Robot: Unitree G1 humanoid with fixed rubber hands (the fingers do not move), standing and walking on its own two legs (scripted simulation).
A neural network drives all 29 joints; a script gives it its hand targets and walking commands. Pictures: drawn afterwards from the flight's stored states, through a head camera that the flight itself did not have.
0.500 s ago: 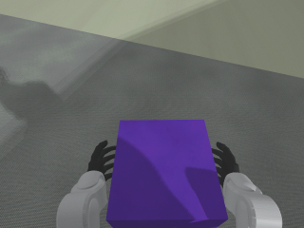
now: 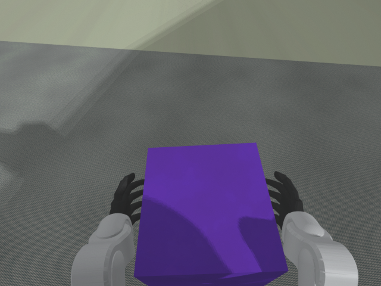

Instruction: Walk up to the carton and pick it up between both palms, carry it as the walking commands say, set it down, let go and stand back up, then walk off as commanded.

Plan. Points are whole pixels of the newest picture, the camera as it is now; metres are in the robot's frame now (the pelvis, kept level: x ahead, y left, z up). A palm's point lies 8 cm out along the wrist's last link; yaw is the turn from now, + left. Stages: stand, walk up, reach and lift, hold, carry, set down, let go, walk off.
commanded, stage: carry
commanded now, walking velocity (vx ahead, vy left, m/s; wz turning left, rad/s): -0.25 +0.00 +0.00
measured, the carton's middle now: (205, 225) +0.25 -0.01 +0.02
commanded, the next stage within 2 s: none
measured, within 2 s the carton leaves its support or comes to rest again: neither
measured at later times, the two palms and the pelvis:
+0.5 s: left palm out of the picture +0.06 +0.15 +0.09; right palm out of the picture +0.05 -0.14 +0.08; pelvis -0.18 +0.01 -0.01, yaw -1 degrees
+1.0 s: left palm out of the picture -0.03 +0.18 +0.09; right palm out of the picture -0.02 -0.11 +0.09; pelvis -0.26 +0.02 +0.00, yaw +2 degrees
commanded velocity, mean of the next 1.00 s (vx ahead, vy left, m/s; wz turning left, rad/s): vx -0.06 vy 0.00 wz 0.00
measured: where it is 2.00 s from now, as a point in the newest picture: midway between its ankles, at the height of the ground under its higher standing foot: outside the picture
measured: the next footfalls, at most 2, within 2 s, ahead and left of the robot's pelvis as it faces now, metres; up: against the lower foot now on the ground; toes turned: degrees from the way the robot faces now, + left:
left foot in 0.08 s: -0.04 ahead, +0.14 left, +0.00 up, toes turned +8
right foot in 0.44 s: -0.14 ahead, -0.12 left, +0.00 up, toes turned +9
